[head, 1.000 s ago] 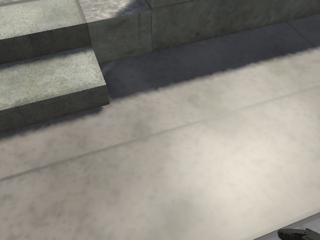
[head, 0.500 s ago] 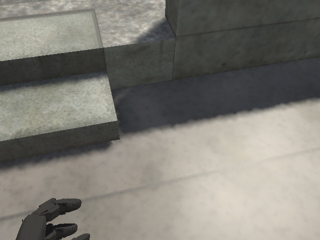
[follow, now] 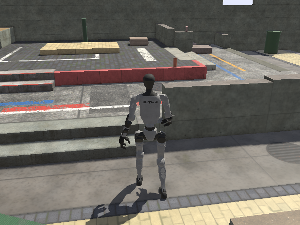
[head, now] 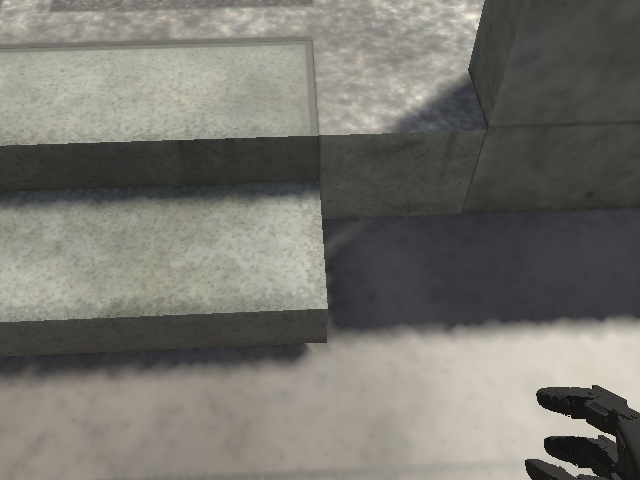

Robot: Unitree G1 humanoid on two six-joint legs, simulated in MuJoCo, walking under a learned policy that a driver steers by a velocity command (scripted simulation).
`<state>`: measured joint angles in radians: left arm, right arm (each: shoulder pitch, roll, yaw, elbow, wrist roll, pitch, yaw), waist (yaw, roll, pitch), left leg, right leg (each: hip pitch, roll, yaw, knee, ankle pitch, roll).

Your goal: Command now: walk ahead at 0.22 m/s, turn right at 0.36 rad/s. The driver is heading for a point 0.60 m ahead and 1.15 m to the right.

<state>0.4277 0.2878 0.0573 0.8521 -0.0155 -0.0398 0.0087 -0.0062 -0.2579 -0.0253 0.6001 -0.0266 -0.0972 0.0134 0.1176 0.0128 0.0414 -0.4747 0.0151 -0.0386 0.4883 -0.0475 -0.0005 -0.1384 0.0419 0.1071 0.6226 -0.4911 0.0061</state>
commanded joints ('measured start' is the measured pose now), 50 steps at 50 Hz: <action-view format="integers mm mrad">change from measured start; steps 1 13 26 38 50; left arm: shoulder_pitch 113 -152 -258 -256 -229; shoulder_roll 119 82 181 201 173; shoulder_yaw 10 27 48 62 70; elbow -86 -209 -302 -323 -302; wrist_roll -9 9 11 11 5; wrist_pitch -13 95 48 75 79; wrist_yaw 7 2 13 21 7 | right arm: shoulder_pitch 320 49 97 73 132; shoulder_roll -199 -172 -164 -133 -157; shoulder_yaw -73 -75 -88 -75 -75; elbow -15 54 104 93 78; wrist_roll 2 18 14 37 33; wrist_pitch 41 62 106 82 69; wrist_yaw -14 -34 -60 -29 -52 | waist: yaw -179 -92 -125 -94 -129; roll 221 119 -143 -168 147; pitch -501 -140 -140 -132 -37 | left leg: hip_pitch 803 208 -163 25 411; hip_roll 449 302 12 -52 249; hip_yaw -452 35 -23 -60 -270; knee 11 -227 668 232 -270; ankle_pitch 583 124 -348 -326 -387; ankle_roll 287 225 -62 -76 169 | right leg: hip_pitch -485 -255 -12 -36 -609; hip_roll -14 -124 -259 -208 -25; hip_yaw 43 -103 215 372 19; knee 590 230 -274 -255 541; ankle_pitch -225 220 639 475 129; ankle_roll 37 39 -224 -240 47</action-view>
